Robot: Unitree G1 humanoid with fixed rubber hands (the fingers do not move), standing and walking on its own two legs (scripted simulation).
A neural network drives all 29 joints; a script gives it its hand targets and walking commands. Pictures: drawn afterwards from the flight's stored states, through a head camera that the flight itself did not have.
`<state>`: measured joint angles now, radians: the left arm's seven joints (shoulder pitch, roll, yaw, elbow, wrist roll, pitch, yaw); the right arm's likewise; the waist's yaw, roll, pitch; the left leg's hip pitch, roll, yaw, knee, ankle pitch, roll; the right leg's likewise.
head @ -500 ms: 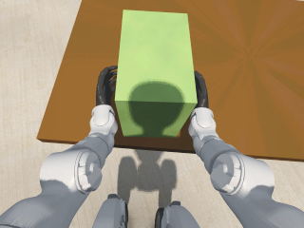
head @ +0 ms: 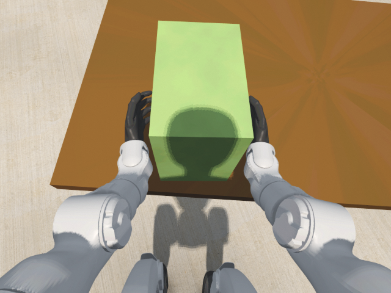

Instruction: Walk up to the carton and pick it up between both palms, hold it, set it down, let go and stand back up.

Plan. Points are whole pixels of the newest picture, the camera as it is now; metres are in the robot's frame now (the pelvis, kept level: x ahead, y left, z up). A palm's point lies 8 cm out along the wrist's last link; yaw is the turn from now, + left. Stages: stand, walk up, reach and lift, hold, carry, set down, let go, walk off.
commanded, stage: reach and lift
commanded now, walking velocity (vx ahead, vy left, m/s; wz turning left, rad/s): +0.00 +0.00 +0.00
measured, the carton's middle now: (196, 109) +0.49 +0.02 -0.01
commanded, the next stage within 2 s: none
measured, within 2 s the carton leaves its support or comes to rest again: leaves its support in 1.00 s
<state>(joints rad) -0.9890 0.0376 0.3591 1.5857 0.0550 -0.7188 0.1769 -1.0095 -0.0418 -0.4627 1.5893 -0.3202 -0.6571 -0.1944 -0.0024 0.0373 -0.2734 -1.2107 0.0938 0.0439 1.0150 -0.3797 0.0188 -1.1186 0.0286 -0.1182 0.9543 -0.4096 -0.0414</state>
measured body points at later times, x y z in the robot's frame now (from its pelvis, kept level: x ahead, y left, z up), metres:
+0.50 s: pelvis +0.01 +0.00 +0.01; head +0.14 +0.01 +0.43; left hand +0.43 +0.14 -0.01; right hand +0.45 -0.11 +0.00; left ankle +0.03 +0.11 -0.66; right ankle +0.00 -0.10 -0.66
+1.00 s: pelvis -0.01 -0.01 +0.01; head +0.08 +0.00 +0.45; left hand +0.39 +0.14 +0.00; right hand +0.41 -0.12 +0.01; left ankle +0.03 +0.11 -0.66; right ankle +0.00 -0.10 -0.66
